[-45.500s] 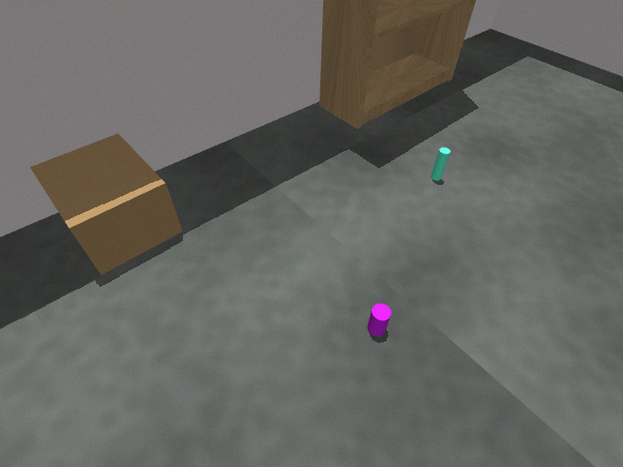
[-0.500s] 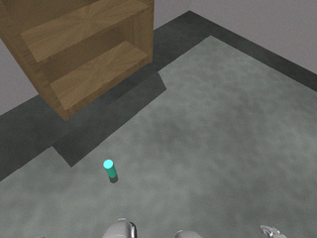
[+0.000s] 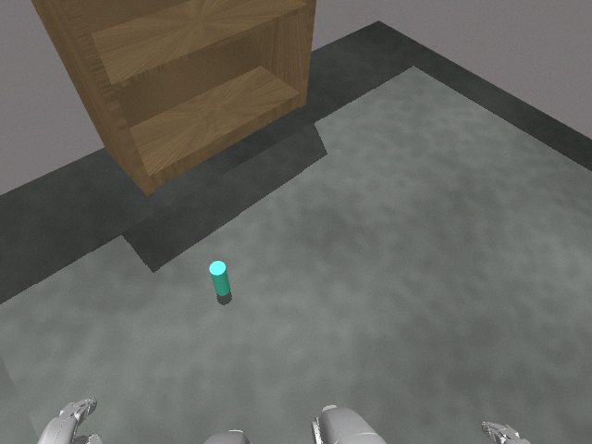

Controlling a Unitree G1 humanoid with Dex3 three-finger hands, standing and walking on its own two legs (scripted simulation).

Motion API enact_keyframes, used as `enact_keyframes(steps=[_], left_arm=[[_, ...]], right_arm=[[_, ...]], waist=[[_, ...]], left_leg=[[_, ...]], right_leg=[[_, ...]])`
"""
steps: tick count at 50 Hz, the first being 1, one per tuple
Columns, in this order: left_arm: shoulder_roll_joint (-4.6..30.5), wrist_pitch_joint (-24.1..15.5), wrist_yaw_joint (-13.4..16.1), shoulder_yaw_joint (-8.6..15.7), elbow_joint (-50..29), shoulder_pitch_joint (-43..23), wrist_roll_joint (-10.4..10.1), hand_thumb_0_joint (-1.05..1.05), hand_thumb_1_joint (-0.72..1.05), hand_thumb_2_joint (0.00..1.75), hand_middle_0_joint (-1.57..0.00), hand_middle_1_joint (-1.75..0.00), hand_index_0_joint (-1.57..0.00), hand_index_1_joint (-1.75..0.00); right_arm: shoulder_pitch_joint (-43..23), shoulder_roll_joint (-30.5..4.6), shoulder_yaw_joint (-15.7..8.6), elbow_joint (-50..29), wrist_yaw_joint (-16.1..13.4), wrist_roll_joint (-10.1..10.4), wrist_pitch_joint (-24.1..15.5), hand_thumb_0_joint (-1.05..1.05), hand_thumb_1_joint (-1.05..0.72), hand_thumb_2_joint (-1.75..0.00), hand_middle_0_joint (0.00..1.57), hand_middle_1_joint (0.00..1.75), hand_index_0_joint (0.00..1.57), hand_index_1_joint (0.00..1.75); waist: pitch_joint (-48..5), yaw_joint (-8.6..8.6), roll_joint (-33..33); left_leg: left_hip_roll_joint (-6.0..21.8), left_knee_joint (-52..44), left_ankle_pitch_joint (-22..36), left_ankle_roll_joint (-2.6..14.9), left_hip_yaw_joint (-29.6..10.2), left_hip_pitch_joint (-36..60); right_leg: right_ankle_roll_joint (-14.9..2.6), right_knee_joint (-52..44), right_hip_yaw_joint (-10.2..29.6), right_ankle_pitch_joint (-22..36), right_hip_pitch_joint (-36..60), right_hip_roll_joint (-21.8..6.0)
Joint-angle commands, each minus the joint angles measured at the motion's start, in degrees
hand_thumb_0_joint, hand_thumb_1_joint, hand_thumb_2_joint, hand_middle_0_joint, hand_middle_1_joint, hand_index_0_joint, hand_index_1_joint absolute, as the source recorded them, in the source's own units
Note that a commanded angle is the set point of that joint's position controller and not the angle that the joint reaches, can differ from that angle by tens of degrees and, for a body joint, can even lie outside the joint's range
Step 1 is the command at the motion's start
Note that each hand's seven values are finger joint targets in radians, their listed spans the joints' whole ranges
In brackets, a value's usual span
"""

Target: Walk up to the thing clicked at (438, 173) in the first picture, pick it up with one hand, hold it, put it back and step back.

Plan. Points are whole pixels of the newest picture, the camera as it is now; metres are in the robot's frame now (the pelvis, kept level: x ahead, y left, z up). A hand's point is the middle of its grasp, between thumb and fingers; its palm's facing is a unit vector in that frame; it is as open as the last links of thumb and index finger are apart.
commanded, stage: step back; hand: left
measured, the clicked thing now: (220, 279) +0.65 +0.21 -0.68
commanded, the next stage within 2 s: none
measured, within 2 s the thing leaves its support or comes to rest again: neither
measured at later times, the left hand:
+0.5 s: hand out of the picture -0.05 +0.23 -0.13, palm faces -0.01 -0.89 -0.45, open 7.4 cm
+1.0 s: hand out of the picture -0.24 +0.22 -0.15, palm faces -0.04 -0.90 -0.43, open 7.4 cm
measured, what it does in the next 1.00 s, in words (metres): walks backwards: right foot, then left foot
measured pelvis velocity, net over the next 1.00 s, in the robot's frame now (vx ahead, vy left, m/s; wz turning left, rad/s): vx -0.33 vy -0.06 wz -0.03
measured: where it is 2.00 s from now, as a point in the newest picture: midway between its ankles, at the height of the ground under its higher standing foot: outside the picture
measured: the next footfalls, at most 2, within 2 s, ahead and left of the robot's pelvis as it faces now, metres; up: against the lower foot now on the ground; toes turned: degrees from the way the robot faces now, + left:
right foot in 0.24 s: -0.07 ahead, -0.15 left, +0.00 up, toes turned -1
left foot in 0.62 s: -0.18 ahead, +0.09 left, +0.00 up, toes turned +1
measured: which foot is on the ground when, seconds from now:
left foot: down 0.00-0.26, up 0.28-0.60, down 0.62-0.96, up 0.98-1.00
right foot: up 0.00-0.22, down 0.24-0.62, up 0.64-0.92, down 0.94-1.00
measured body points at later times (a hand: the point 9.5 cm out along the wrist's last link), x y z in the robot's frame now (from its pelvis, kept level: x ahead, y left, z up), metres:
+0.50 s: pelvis -0.15 -0.04 +0.00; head -0.09 -0.06 +0.44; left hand -0.05 +0.28 -0.10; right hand -0.07 -0.36 -0.13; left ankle -0.17 +0.10 -0.67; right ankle -0.11 -0.15 -0.73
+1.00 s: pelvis -0.33 -0.06 -0.01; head -0.27 -0.07 +0.43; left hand -0.24 +0.26 -0.12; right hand -0.18 -0.37 -0.13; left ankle -0.22 +0.08 -0.72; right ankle -0.34 -0.16 -0.73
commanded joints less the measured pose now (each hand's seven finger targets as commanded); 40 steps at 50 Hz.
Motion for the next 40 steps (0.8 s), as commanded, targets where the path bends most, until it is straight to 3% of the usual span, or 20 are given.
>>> enact_keyframes(steps=[1,6,9,11,12,13,14,15,17,20,22,26,29,30,31,32,33,35,37,40], left_arm=[[10.8,-1.5,0.4,3.8,-2.5,5.5,0.1,0.0,0.9,0.9,-0.2,-0.3,-0.2,-0.3],[9.9,-2.2,-0.2,3.5,-3.4,4.4,0.4,0.0,0.9,0.9,-0.2,-0.3,-0.2,-0.3],[10.0,-2.5,-0.7,3.8,-1.4,7.2,0.7,0.0,0.9,0.9,-0.2,-0.3,-0.2,-0.3],[9.9,-2.8,-0.8,4.1,1.7,13.9,1.2,0.0,0.9,0.9,-0.2,-0.3,-0.2,-0.3],[12.3,-3.3,-0.8,4.7,1.2,13.5,2.2,0.0,0.9,0.9,-0.2,-0.3,-0.2,-0.3],[18.5,-3.3,-0.9,6.3,-0.4,10.7,2.2,0.0,0.9,0.9,-0.2,-0.3,-0.2,-0.3],[22.9,-3.2,-0.7,6.9,-2.7,6.0,2.5,0.0,0.9,0.9,-0.2,-0.3,-0.2,-0.3],[19.9,-3.5,-0.5,6.0,-4.1,3.1,2.1,0.0,0.9,0.9,-0.2,-0.3,-0.2,-0.3],[14.2,-3.7,0.1,4.5,-4.7,-3.4,2.0,0.0,0.9,0.9,-0.2,-0.3,-0.2,-0.3],[13.2,-3.5,0.3,4.5,-5.0,0.5,2.3,0.0,0.9,0.9,-0.2,-0.3,-0.2,-0.3],[13.1,-3.2,0.9,4.5,-4.8,2.6,2.4,0.0,0.9,0.9,-0.2,-0.3,-0.2,-0.3],[13.9,-2.5,1.2,4.3,-4.8,3.9,1.8,0.0,0.9,0.9,-0.2,-0.3,-0.2,-0.3],[14.3,-1.6,0.6,3.7,-5.6,0.5,0.8,0.0,0.9,0.9,-0.2,-0.3,-0.2,-0.3],[12.6,-1.3,0.5,2.7,-5.9,1.7,0.8,0.0,0.9,0.9,-0.2,-0.3,-0.2,-0.3],[10.3,-1.3,0.3,2.2,-6.1,2.9,0.5,0.0,0.9,0.9,-0.2,-0.3,-0.2,-0.3],[11.9,-1.4,1.0,3.4,-6.7,-2.0,0.2,0.0,0.9,0.9,-0.2,-0.3,-0.2,-0.3],[12.4,-1.3,1.4,3.8,-6.0,-3.9,1.2,0.0,0.9,0.9,-0.2,-0.3,-0.2,-0.3],[11.3,-1.1,1.1,3.5,-3.4,-0.2,-0.2,0.0,0.9,0.9,-0.2,-0.3,-0.2,-0.3],[11.5,-1.3,0.7,3.7,-1.8,3.7,-0.1,0.0,0.9,0.9,-0.2,-0.3,-0.2,-0.3],[10.0,-1.8,0.2,3.1,-1.7,3.5,0.6,0.0,0.9,0.9,-0.2,-0.3,-0.2,-0.3]], right_arm=[[-2.4,-14.4,-4.0,-5.4,-1.6,-0.4,-1.3,0.0,-0.9,-0.9,0.2,0.3,0.2,0.3],[0.6,-15.4,-4.7,-6.3,-1.3,-0.6,-0.9,0.0,-0.9,-0.9,0.2,0.3,0.2,0.3],[-1.5,-16.7,-4.9,-7.3,-0.8,-0.6,-0.1,0.0,-0.9,-0.9,0.2,0.3,0.2,0.3],[-3.9,-16.8,-4.8,-7.9,-0.7,0.3,0.7,0.0,-0.9,-0.9,0.2,0.3,0.2,0.3],[-2.6,-14.3,-4.0,-7.9,-0.6,0.6,0.9,0.0,-0.9,-0.9,0.2,0.3,0.2,0.3],[-4.8,-10.6,-3.2,-9.4,-0.8,1.3,0.6,0.0,-0.9,-0.9,0.2,0.3,0.2,0.3],[-5.6,-12.7,-4.1,-8.8,-1.8,0.7,0.9,0.0,-0.9,-0.9,0.2,0.3,0.2,0.3],[-4.1,-14.4,-4.5,-7.6,-1.7,0.9,1.1,0.0,-0.9,-0.9,0.2,0.3,0.2,0.3],[1.8,-13.0,-3.8,-4.5,-1.6,1.7,0.7,0.0,-0.9,-0.9,0.2,0.3,0.2,0.3],[2.8,-12.8,-3.3,-4.1,-1.8,1.0,0.3,0.0,-0.9,-0.9,0.2,0.3,0.2,0.3],[1.6,-12.2,-3.1,-5.2,-1.9,0.7,0.4,0.0,-0.9,-0.9,0.2,0.3,0.2,0.3],[2.8,-11.8,-3.2,-4.7,-1.4,0.2,0.1,0.0,-0.9,-0.9,0.2,0.3,0.2,0.3],[9.9,-11.6,-3.9,-1.4,-1.0,0.2,-0.1,0.0,-0.9,-0.9,0.2,0.3,0.2,0.3],[9.3,-13.3,-4.5,-1.7,-1.0,-0.6,-0.1,0.0,-0.9,-0.9,0.2,0.3,0.2,0.3],[7.7,-17.5,-5.4,-2.7,-0.9,-1.5,-0.2,0.0,-0.9,-0.9,0.2,0.3,0.2,0.3],[4.4,-23.1,-6.1,-4.3,-0.2,-0.7,0.1,0.0,-0.9,-0.9,0.2,0.3,0.2,0.3],[3.0,-21.8,-6.1,-4.5,-0.4,-1.2,-0.4,0.0,-0.9,-0.9,0.2,0.3,0.2,0.3],[-1.8,-16.5,-4.2,-4.7,-1.2,-1.3,-0.5,0.0,-0.9,-0.9,0.2,0.3,0.2,0.3],[-3.6,-15.6,-3.9,-5.2,-1.5,-1.0,-0.5,0.0,-0.9,-0.9,0.2,0.3,0.2,0.3],[-1.1,-14.3,-3.8,-5.2,-1.2,-1.1,-0.1,0.0,-0.9,-0.9,0.2,0.3,0.2,0.3]], waist=[[-10.8,0.81,7.7],[-12.9,-2.04,10.4],[-14.0,-0.82,13.0],[-15.7,2.49,12.9],[-14.3,2.27,5.8],[-10.5,2.79,-10.8],[-8.1,4.26,-14.5],[-6.4,2.13,-9.2],[-7.7,-2.6,-3.9],[-10.1,0.56,-6.8],[-10.4,2.09,-8.3],[-13.1,2.86,-10.2],[-16.1,-0.85,-7.0],[-15.2,-0.72,-3.5],[-15.1,-0.06,7.8],[-14.2,-2.77,15.9],[-11.6,-3.01,12.1],[-10.7,0.71,5.1],[-8.8,2.36,8.7],[-9.3,-0.11,10.2]], left_leg=[[15.7,-10.6,28.3,11.47,-12.7,5.0],[16.1,-8.8,24.8,12.57,-11.8,10.3],[14.9,-8.7,15.2,9.78,-11.3,3.7],[13.6,-5.2,9.9,6.4,-10.3,-2.8],[9.3,0.0,2.0,2.81,-8.5,-9.6],[-3.0,12.2,-10.7,-1.42,-3.9,-18.5],[-3.4,26.4,-18.5,-2.84,-7.4,-14.4],[-3.0,33.1,-15.7,-3.03,-11.1,-12.3],[-5.8,34.0,-9.7,-2.43,-10.5,-13.3],[-5.1,32.1,-10.6,-3.72,-7.2,-12.8],[-2.8,25.6,-13.1,-3.83,-6.4,-14.4],[-0.5,9.0,-13.1,-2.95,-1.7,-8.1],[-0.9,-9.6,1.1,-1.3,2.9,3.7],[2.7,-11.6,4.8,0.14,-3.3,6.8],[14.9,-13.8,12.0,5.06,-19.7,10.3],[23.9,-16.4,20.4,14.55,-28.8,2.4],[24.9,-16.7,22.4,16.42,-29.5,-2.6],[18.1,-12.3,28.2,12.46,-16.7,0.2],[16.3,-10.5,26.7,11.15,-12.4,0.1],[15.9,-9.5,26.9,12.38,-11.6,6.2]], right_leg=[[1.49,8.3,1.6,1.7,-1.2,-0.4],[2.95,-8.1,-2.5,1.6,0.4,-2.3],[1.71,-21.8,-6.9,6.0,9.6,-3.4],[-0.15,-34.7,-8.6,14.2,18.8,-4.0],[-1.65,-38.2,-0.2,11.3,20.5,-7.8],[-7.75,-43.9,18.9,11.0,15.6,-20.2],[-16.26,-47.5,28.6,11.9,2.7,-30.2],[-15.89,-46.5,24.8,15.1,-0.5,-28.7],[-9.13,-38.3,7.0,30.8,6.0,-18.8],[-9.75,-35.7,4.1,35.8,12.9,-17.9],[-10.75,-35.3,5.2,37.4,18.6,-20.0],[-10.6,-32.6,5.7,41.7,21.3,-21.4],[-7.05,-27.0,1.7,36.2,16.7,-18.5],[-4.07,-24.2,0.9,29.2,9.8,-16.2],[-0.89,-15.3,-3.8,15.8,-0.1,-9.3],[0.9,-3.9,-6.7,-7.1,-0.3,-2.0],[0.73,5.4,0.2,-8.3,0.8,-1.6],[-0.08,11.4,3.2,-2.4,-1.6,0.1],[0.59,10.2,0.8,0.7,-1.4,-0.6],[2.74,-0.2,-2.2,-0.7,-1.1,-1.6]])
